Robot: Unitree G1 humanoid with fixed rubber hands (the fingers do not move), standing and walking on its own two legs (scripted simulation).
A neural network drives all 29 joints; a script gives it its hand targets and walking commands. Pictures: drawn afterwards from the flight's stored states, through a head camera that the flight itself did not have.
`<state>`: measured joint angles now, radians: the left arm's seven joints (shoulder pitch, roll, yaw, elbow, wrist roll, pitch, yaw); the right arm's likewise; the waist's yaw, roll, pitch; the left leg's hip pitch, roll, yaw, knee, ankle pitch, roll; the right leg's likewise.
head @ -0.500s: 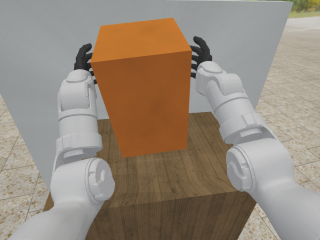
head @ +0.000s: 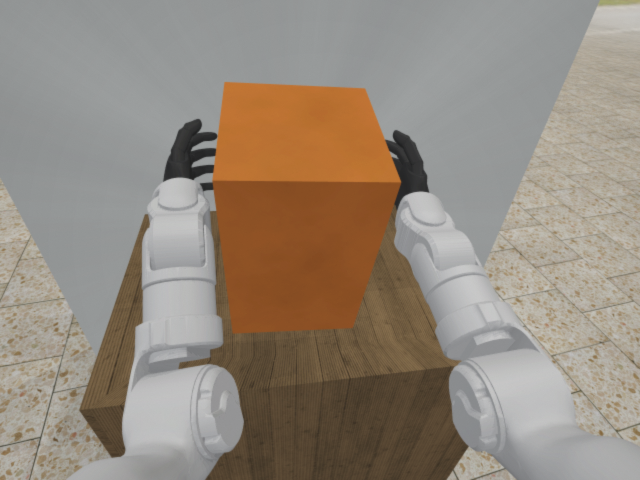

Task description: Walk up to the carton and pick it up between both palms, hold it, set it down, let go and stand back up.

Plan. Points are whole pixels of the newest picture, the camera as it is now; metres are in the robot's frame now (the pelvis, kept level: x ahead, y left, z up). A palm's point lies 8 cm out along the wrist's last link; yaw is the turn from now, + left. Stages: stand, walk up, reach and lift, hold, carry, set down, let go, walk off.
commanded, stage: set down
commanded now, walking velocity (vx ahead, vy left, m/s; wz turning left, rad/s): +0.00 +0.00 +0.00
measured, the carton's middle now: (295, 217) +0.42 +0.01 +0.16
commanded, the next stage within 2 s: none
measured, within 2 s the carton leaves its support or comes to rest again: neither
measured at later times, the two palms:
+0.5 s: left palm (189, 217) +0.39 +0.15 +0.19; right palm (401, 211) +0.38 -0.13 +0.19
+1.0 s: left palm (204, 236) +0.39 +0.13 +0.16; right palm (406, 230) +0.38 -0.14 +0.16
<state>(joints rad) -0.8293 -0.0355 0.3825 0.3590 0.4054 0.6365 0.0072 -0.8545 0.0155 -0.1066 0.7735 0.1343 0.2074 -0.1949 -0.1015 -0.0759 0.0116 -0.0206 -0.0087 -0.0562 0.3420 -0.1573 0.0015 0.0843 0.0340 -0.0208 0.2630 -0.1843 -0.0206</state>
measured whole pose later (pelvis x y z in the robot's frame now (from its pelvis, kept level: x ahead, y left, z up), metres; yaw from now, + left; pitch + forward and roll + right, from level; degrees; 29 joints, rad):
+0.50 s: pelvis +0.00 +0.00 +0.00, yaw -1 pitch -8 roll -1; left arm -0.76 -0.07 0.37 0.42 0.40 0.55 0.04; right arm -0.83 0.04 -0.21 0.88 0.03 0.08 -0.13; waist -0.08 -0.09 0.02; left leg -0.03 -0.01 -0.03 0.32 -0.15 0.01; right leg 0.06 0.02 -0.03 0.26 -0.18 -0.01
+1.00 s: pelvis +0.00 -0.01 +0.00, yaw -2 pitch -7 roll +0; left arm -0.72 -0.10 0.41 0.50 0.40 0.44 0.05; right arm -0.78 0.06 -0.26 0.90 -0.05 0.03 -0.12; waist -0.05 -0.07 0.03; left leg -0.05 0.01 -0.01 0.30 -0.14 -0.01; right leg 0.03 0.03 -0.03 0.26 -0.18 -0.03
